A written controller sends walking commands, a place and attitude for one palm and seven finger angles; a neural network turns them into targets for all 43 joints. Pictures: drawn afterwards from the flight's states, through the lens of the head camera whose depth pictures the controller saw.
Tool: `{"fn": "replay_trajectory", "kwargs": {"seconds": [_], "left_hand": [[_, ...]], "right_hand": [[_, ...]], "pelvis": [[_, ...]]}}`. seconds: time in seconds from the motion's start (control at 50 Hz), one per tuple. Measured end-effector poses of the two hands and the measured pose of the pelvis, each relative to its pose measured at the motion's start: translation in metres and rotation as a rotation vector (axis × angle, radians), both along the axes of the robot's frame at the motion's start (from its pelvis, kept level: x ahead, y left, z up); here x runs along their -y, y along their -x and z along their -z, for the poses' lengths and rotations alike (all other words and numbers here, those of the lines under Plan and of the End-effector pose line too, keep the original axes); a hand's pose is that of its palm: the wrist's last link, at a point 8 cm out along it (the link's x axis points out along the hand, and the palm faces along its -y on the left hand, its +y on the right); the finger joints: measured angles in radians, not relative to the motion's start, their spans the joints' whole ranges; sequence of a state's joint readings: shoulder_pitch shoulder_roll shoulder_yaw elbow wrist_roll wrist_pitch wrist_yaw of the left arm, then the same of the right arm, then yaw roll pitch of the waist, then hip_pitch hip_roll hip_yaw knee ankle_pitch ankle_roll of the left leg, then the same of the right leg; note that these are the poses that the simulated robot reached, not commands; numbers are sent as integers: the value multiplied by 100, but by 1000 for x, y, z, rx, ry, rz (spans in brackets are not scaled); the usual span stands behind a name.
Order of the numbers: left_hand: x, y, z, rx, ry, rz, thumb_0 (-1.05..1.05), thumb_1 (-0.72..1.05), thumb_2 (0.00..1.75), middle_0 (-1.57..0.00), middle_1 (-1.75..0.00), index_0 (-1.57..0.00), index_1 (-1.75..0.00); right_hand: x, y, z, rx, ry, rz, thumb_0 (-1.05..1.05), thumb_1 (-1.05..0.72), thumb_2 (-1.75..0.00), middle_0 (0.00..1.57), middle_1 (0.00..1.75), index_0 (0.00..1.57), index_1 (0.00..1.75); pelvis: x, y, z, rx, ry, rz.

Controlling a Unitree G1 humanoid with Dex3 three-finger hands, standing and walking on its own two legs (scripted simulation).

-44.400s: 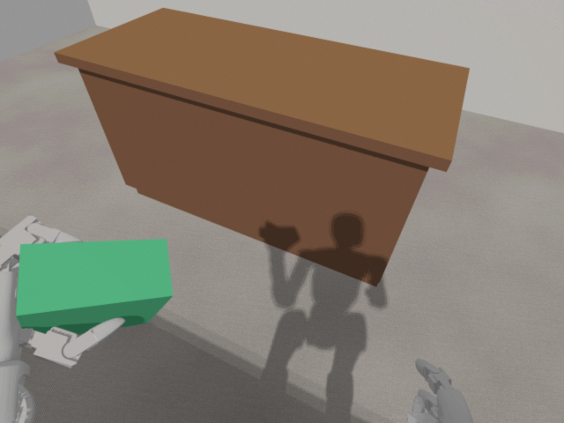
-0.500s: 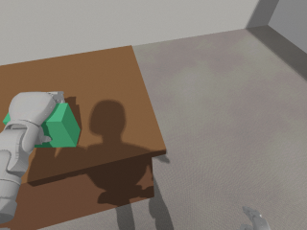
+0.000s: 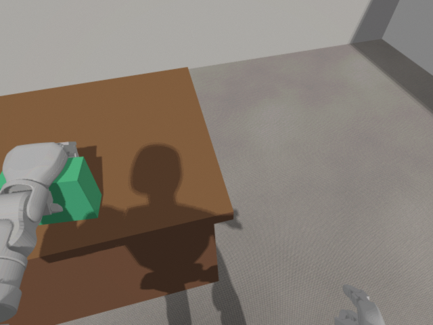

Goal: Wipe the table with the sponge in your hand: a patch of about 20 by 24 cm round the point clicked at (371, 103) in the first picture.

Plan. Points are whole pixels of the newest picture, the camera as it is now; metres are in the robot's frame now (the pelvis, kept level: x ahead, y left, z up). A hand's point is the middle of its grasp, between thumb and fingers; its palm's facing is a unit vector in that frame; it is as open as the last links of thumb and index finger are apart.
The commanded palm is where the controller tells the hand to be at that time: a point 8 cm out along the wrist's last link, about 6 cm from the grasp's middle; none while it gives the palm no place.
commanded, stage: lower the sponge onto the table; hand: left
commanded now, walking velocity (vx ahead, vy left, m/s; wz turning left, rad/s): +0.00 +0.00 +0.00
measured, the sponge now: (59, 198) +0.31 +0.37 +0.03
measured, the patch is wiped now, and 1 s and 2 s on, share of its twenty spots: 0.00 0.10 0.25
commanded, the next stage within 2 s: wipe forward along the first lane in 0.48 s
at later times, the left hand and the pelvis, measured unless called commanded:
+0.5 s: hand (47, 189) +0.30 +0.37 +0.07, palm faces -0.11 +0.04 -0.99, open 10.2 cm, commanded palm +0.28 +0.37 +0.11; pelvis +0.00 +0.00 +0.00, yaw +0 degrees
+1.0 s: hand (51, 173) +0.34 +0.39 +0.06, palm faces -0.17 +0.03 -0.98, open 10.2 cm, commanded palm +0.34 +0.39 +0.09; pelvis -0.02 +0.00 -0.01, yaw +0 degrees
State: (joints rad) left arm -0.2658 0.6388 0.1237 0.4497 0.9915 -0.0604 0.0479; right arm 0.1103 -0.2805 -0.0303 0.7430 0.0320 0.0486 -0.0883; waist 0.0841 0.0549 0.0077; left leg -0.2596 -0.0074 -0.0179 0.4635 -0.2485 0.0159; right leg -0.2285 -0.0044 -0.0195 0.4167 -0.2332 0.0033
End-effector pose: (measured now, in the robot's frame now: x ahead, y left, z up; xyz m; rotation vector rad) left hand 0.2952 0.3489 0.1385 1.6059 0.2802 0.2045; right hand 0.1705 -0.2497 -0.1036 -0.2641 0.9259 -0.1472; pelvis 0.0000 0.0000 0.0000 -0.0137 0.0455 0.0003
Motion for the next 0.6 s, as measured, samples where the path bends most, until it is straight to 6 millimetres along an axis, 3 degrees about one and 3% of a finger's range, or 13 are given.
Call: {"fn": "replay_trajectory", "kwargs": {"seconds": [0.12, 0.26, 0.6], "left_hand": [[-10, 5, 8, -32, 0, -103, 0, -51, 104, -73, -134, -74, -134], [-11, 11, 13, -46, 7, -104, 0, -51, 104, -73, -135, -73, -134], [-13, 9, 18, -36, 11, -81, 0, -52, 104, -73, -134, -74, -133]], "right_hand": [[0, 13, 8, -35, -33, 32, 0, -90, -90, 20, 30, 21, 30], [2, 26, 12, -61, -18, 41, 0, -90, -90, 20, 30, 21, 30], [3, 34, 13, -53, -16, 44, 0, -90, -90, 20, 30, 21, 30]], "pelvis": [[-2, -2, -1, -8, -1, 10], [-3, -2, 0, 4, -1, -1], [-4, 6, 2, -17, 0, 3]]}}
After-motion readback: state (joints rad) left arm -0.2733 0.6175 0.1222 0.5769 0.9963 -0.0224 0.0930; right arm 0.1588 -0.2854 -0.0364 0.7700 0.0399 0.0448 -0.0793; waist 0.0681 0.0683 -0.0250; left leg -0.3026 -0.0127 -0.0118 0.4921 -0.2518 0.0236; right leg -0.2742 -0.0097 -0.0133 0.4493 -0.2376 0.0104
